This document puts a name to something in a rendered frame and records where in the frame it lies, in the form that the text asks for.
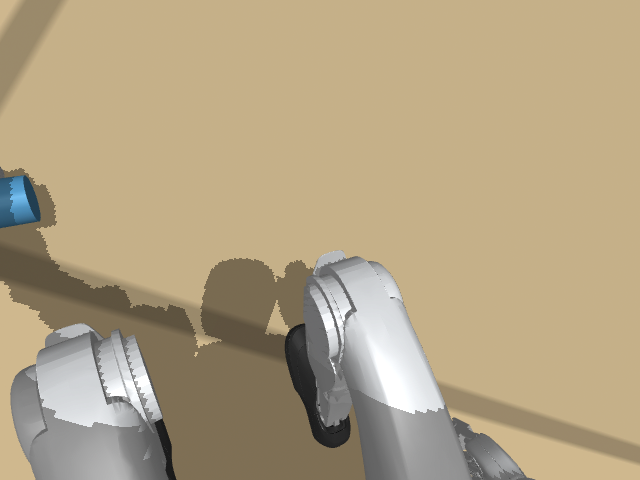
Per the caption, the left robot foot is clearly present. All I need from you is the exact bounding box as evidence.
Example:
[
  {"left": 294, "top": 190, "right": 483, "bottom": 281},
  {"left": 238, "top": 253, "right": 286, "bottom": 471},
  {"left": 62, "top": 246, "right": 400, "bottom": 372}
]
[{"left": 154, "top": 419, "right": 176, "bottom": 480}]

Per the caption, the can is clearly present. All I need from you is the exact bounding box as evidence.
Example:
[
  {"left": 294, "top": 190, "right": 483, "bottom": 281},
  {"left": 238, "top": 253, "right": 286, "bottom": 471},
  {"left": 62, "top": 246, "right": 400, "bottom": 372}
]
[{"left": 0, "top": 175, "right": 41, "bottom": 228}]

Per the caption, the right robot hand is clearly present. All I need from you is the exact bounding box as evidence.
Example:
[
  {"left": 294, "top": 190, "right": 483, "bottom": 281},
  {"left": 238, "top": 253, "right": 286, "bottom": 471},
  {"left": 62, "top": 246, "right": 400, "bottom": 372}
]
[{"left": 452, "top": 417, "right": 527, "bottom": 480}]

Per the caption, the right robot foot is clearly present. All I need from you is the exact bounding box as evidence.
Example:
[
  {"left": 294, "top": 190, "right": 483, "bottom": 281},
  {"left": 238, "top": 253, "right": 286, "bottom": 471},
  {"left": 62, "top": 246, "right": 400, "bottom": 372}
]
[{"left": 285, "top": 324, "right": 351, "bottom": 448}]

